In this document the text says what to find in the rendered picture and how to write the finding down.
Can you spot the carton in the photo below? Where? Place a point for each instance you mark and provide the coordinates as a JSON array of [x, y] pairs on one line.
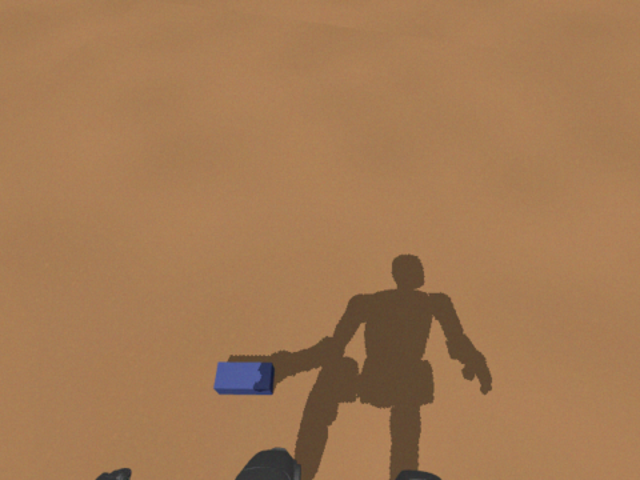
[[244, 378]]

